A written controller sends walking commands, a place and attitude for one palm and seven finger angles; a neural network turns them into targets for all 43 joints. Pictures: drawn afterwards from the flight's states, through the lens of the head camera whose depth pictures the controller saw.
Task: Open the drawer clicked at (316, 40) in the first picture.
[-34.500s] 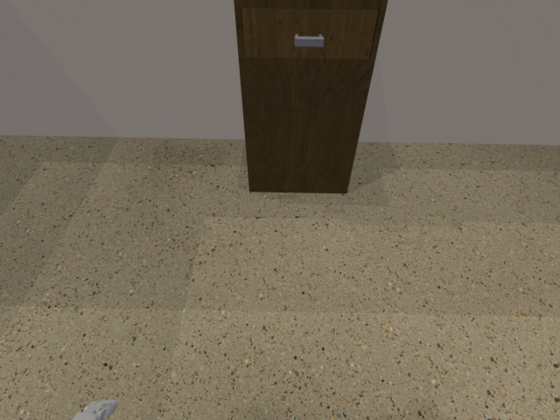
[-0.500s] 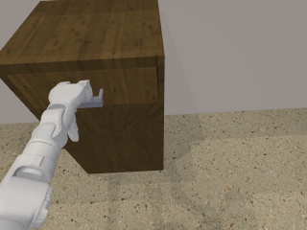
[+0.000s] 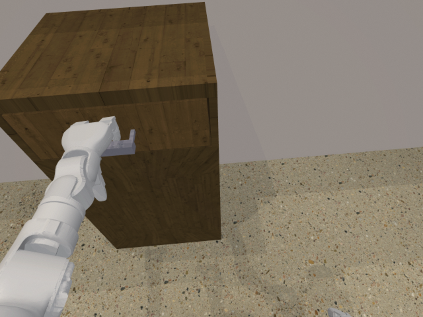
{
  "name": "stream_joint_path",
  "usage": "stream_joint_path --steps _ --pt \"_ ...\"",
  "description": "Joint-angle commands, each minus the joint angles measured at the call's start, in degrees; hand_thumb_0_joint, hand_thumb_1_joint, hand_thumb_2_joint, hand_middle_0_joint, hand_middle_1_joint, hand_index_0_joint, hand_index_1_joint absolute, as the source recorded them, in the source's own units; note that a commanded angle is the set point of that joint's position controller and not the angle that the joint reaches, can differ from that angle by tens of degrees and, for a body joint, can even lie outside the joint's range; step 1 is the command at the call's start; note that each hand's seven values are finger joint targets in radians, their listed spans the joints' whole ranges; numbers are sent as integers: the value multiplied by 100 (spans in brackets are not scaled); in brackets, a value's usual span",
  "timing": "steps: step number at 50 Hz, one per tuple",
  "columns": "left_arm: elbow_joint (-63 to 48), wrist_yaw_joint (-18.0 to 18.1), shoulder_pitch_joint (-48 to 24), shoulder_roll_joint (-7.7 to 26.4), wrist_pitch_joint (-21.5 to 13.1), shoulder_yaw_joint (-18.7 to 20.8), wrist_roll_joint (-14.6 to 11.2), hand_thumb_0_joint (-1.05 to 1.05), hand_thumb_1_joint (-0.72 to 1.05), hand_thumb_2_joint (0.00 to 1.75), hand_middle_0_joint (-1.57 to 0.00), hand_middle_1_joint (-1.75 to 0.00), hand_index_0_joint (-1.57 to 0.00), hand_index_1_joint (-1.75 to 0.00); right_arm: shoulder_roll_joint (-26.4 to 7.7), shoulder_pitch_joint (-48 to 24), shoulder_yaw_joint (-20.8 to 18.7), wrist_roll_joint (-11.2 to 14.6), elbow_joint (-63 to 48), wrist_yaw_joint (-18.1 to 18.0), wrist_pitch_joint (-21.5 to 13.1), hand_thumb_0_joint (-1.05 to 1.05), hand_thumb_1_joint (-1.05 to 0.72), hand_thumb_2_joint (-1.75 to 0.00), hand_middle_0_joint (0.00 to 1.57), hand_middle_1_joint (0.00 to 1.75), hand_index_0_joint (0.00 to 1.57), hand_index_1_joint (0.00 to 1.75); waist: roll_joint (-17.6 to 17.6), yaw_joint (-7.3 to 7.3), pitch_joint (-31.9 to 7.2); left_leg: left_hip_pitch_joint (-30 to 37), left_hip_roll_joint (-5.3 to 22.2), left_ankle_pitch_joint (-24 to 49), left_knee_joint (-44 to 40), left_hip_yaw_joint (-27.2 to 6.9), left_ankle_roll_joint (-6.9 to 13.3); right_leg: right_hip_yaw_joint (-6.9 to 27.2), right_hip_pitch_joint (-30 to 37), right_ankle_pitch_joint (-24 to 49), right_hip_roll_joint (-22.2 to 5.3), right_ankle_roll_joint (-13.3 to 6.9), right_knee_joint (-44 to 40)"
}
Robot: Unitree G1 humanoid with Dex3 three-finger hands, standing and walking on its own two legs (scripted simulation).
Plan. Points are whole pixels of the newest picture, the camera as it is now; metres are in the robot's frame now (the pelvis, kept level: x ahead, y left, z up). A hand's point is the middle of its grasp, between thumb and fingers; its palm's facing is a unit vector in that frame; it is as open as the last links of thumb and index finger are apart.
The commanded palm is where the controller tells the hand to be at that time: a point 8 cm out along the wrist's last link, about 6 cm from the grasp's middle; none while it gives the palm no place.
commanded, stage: re-aim the fingers above the handle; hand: left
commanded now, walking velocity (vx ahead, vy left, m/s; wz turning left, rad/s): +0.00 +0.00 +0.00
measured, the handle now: (114, 141) +0.50 +0.25 +0.02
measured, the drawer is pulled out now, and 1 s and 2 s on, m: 0.00 0.00 0.00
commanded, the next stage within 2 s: lower the fingers behind the handle in 0.26 s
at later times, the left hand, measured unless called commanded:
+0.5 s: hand (111, 154) +0.43 +0.23 +0.05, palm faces -0.21 -0.05 -0.98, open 13.8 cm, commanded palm +0.42 +0.24 +0.13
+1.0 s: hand (113, 155) +0.44 +0.23 +0.04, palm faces -0.08 -0.03 -1.00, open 13.8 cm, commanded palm +0.42 +0.24 +0.09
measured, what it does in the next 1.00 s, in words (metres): stands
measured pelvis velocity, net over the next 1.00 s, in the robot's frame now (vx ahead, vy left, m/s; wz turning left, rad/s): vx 0.00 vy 0.01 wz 0.01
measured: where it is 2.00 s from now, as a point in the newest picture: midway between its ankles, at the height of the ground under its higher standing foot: outside the picture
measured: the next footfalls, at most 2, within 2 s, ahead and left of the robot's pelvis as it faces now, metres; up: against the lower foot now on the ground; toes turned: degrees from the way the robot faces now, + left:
none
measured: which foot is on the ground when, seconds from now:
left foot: down 0.00-1.00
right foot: down 0.00-1.00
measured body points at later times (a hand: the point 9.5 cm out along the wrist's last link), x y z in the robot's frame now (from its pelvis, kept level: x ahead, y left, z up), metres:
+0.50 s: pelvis +0.00 -0.01 +0.00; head +0.06 -0.03 +0.44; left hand +0.44 +0.23 +0.11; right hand +0.07 -0.27 -0.14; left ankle -0.02 +0.11 -0.73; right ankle -0.01 -0.11 -0.73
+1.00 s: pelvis +0.00 +0.01 -0.01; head +0.06 +0.00 +0.44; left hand +0.44 +0.23 +0.09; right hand +0.09 -0.26 -0.14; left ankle -0.02 +0.11 -0.73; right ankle -0.01 -0.11 -0.73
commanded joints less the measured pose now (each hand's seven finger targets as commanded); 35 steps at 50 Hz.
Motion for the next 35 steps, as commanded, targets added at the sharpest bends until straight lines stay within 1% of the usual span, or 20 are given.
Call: stream_joint_path --steps 1,4,5,6,7,9,12,15,18,20,21,22,23,25,27,28,29,31,33,35 --pt "-2458 378 -3363 920 -1230 20 125 0 -50 30 -30 -120 -30 -120 -762 97 -472 -97 -526 -137 -405 0 -90 -90 20 30 20 30 381 -190 -1917 1157 -184 1894 133 -183 222 59 280 1510 132 -96 -167" --pt "-2396 914 -3569 1176 -1448 394 166 0 -50 30 -30 -120 -30 -120 -728 251 -527 -105 -343 -78 -490 0 -90 -90 20 30 20 30 645 -138 -2118 1190 -199 2166 285 -273 90 -17 62 1540 179 -161 11" --pt "-2259 1107 -3603 1332 -1384 566 171 0 -50 30 -30 -120 -30 -120 -755 264 -533 -112 -286 -42 -493 0 -90 -90 20 30 20 30 517 -109 -2191 1083 -206 2172 298 -272 75 -50 143 1543 195 -161 36" --pt "-1975 1309 -3649 1269 -1281 557 199 0 -50 30 -30 -120 -30 -120 -721 251 -492 -112 -237 -14 -526 0 -90 -90 20 30 20 30 436 -97 -2153 903 -221 2023 295 -249 76 -54 149 1475 178 -141 61" --pt "-1575 1493 -3488 1607 -1101 916 203 0 -50 30 -30 -120 -30 -120 -760 269 -493 -81 -159 6 -506 0 -90 -90 20 30 20 30 131 -40 -2035 640 -220 1869 244 -263 55 -93 230 1442 201 -154 82" --pt "-1008 1732 -3322 1761 -660 1019 266 0 -50 30 -30 -120 -30 -120 -770 128 -423 -68 -102 24 -482 0 -90 -90 20 30 20 30 -1 46 -1976 258 -241 1625 160 -151 42 -59 446 1417 161 -120 68" --pt "-194 1697 -3338 1658 8 710 368 0 -50 30 -30 -120 -30 -120 -845 52 -364 -67 -76 72 -414 0 -90 -90 20 30 20 30 -104 28 -1982 52 -219 1485 55 -60 36 -41 614 1433 113 -68 13" --pt "306 1144 -2947 1414 372 402 298 0 -50 30 -30 -120 -30 -120 -947 121 -378 -49 -227 61 -308 0 -90 -90 20 30 20 30 -415 -17 -2312 107 -214 1639 53 29 106 8 1056 1868 87 -22 -56" --pt "-245 426 -2763 793 173 -169 8 0 -50 30 -30 -120 -30 -120 -993 123 -418 -27 -451 -5 -285 0 -90 -90 20 30 20 30 -710 -179 -2253 318 -203 1718 87 21 209 32 1108 2199 71 51 -155" --pt "-559 53 -2662 937 -267 -53 -91 0 -50 30 -30 -120 -30 -120 -1028 138 -421 -53 -481 -97 -277 0 -90 -90 20 30 20 30 -989 -252 -2010 214 -227 1659 113 -64 254 57 1122 2271 60 60 -180" --pt "-662 -39 -2676 1137 -532 118 -116 0 -50 30 -30 -120 -30 -120 -1017 151 -402 -64 -474 -136 -287 0 -90 -90 20 30 20 30 -934 -245 -1767 98 -255 1493 137 -59 269 100 1010 2160 43 79 -191" --pt "-741 -63 -2593 1434 -794 403 -88 0 -50 30 -30 -120 -30 -120 -1001 197 -400 -77 -445 -164 -278 0 -90 -90 20 30 20 30 -905 -165 -1724 18 -268 1469 166 -82 272 137 1007 2171 42 59 -137" --pt "-839 -19 -2695 1523 -1033 505 -44 0 -50 30 -30 -120 -30 -120 -965 251 -394 -91 -441 -184 -286 0 -90 -90 20 30 20 30 -832 -154 -1680 -44 -275 1462 192 -79 272 170 961 2150 24 55 -115" --pt "-1317 286 -2831 2143 -1476 1123 64 0 -50 30 -30 -120 -30 -120 -938 330 -447 -112 -408 -179 -283 0 -90 -90 20 30 20 30 -317 42 -1983 -25 -263 1715 277 -95 236 213 988 2226 53 -32 34" --pt "-1582 789 -2726 2112 -1715 1368 172 0 -50 30 -30 -120 -30 -120 -796 436 -506 -150 -381 -110 -357 0 -90 -90 20 30 20 30 199 155 -2282 98 -261 2095 418 -114 181 157 796 2310 109 -95 246" --pt "-1506 1065 -2607 2185 -1702 1533 247 0 -50 30 -30 -120 -30 -120 -770 456 -526 -161 -314 -65 -391 0 -90 -90 20 30 20 30 248 191 -2302 45 -239 2232 480 -117 140 119 723 2358 128 -111 341" --pt "-1351 1275 -2430 1883 -1603 1359 287 0 -50 30 -30 -120 -30 -120 -747 475 -551 -169 -273 -9 -422 0 -90 -90 20 30 20 30 420 167 -2292 80 -234 2365 531 -91 107 81 551 2372 147 -120 394" --pt "-1095 1620 -2220 1639 -1306 1245 352 0 -50 30 -30 -120 -30 -120 -787 560 -598 -171 -204 122 -478 0 -90 -90 20 30 20 30 242 143 -2354 81 -181 2490 577 -76 77 -14 371 2292 185 -113 441" --pt "-896 1805 -2212 1356 -895 941 407 0 -50 30 -30 -120 -30 -120 -855 555 -635 -157 -172 206 -491 0 -90 -90 20 30 20 30 102 58 -2410 129 -161 2398 574 -22 79 -42 267 2197 211 -94 402" --pt "-736 1806 -2484 1122 -520 627 429 0 -50 30 -30 -120 -30 -120 -916 603 -667 -118 -108 246 -459 0 -90 -90 20 30 20 30 -26 -128 -2485 263 -139 2459 561 -62 94 -74 211 2164 231 -96 353"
